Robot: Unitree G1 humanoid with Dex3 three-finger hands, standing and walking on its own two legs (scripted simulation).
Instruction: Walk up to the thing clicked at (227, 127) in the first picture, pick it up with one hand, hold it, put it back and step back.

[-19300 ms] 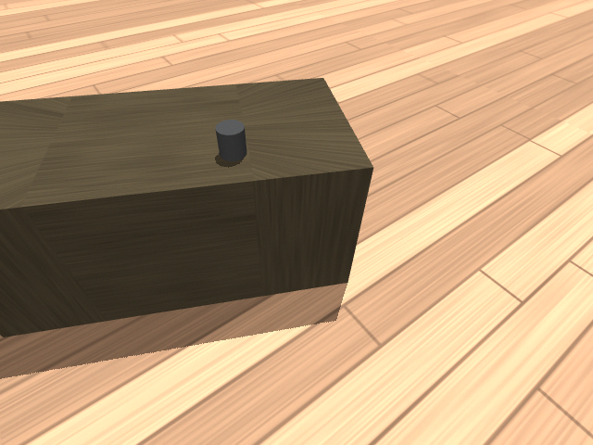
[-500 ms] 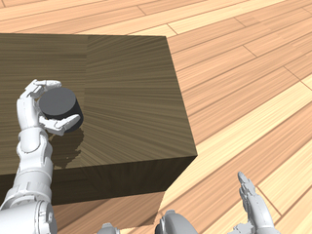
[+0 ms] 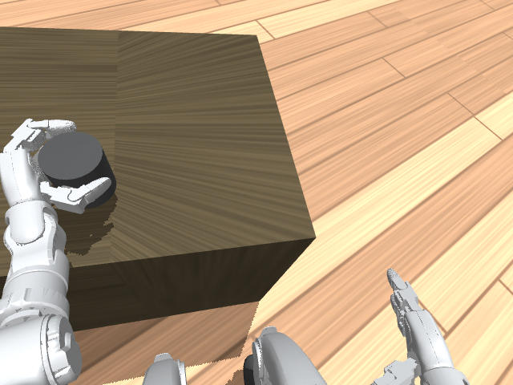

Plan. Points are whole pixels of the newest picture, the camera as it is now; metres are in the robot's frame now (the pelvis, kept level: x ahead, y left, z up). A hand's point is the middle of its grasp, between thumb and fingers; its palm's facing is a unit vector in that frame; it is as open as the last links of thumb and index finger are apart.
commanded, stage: lower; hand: left
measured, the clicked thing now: (81, 171) +0.48 +0.19 +0.00
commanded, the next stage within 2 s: loosen in 0.72 s
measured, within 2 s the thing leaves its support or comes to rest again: rests again in 0.48 s
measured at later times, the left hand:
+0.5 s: hand (77, 173) +0.48 +0.20 -0.01, palm faces +0.21 -0.98 +0.00, open 11.3 cm
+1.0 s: hand (80, 178) +0.48 +0.20 -0.01, palm faces +0.22 -0.98 +0.00, open 11.3 cm
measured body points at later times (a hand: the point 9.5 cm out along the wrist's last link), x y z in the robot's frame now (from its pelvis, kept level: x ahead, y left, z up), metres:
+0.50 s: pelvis +0.00 +0.00 -0.01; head +0.14 +0.05 +0.41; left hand +0.47 +0.25 +0.00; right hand +0.16 -0.26 +0.00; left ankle +0.02 +0.11 -0.64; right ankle +0.06 -0.13 -0.64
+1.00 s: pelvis +0.00 +0.00 -0.02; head +0.13 +0.05 +0.41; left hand +0.46 +0.25 -0.01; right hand +0.16 -0.26 -0.01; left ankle +0.02 +0.11 -0.64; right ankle +0.06 -0.13 -0.64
